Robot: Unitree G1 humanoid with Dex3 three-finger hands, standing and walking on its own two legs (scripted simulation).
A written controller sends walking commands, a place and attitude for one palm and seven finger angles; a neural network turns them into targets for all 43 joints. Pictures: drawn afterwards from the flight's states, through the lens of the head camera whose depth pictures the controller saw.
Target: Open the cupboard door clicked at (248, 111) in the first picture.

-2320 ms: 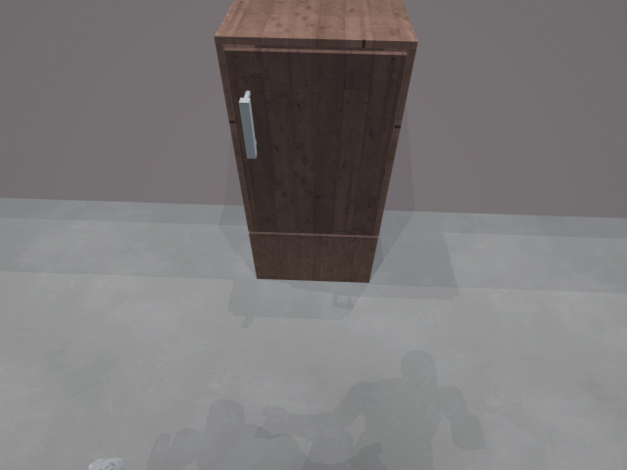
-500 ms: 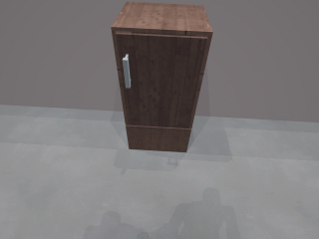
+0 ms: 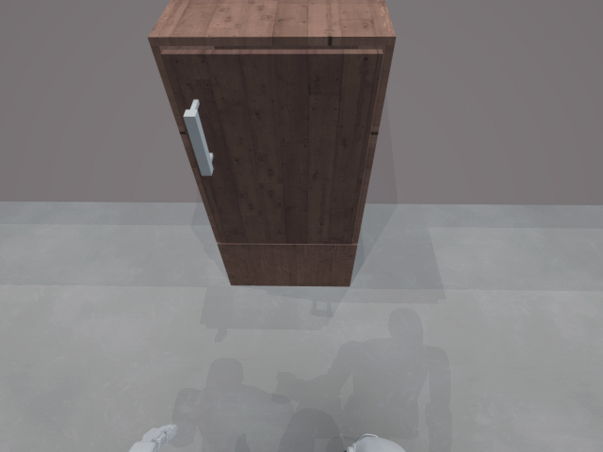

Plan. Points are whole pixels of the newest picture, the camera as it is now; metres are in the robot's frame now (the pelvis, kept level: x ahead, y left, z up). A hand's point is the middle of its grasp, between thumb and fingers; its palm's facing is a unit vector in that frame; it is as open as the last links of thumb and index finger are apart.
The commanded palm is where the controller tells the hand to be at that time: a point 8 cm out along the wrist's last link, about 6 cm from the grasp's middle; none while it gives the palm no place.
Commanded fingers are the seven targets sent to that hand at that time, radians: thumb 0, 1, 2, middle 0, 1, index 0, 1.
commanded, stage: take the last steps up to it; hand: left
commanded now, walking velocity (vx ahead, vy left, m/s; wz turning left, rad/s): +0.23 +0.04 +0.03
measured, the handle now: (201, 138) +0.70 +0.23 -0.02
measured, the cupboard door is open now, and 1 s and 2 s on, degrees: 0 0 0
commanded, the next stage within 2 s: come to a stop and stand still in 0.20 s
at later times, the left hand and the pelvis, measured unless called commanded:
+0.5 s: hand out of the picture +0.11 +0.20 -0.16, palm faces +0.08 -0.98 -0.16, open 7.4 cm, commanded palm none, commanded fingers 0.00 0.90 0.90 -0.20 -0.30 -0.20 -0.30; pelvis +0.14 +0.04 +0.02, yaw +0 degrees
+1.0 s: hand (184, 439) +0.16 +0.18 -0.13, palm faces +0.08 -0.97 -0.24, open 7.3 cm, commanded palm none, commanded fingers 0.00 0.90 0.90 -0.20 -0.30 -0.20 -0.30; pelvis +0.11 -0.01 +0.03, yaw +1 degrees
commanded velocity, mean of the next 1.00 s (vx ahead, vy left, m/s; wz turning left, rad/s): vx -0.02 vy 0.03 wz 0.00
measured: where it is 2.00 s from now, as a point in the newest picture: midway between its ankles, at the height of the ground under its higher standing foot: outside the picture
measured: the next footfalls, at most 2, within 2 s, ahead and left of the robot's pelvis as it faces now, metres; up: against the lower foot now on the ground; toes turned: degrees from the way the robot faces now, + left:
left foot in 0.30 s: +0.20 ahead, +0.13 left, +0.00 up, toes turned +8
right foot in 0.68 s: +0.20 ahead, -0.11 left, +0.00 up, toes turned -5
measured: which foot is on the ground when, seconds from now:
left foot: up 0.00-0.28, down 0.30-0.70, up 0.72-1.00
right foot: down 0.00-0.32, up 0.34-0.66, down 0.68-1.00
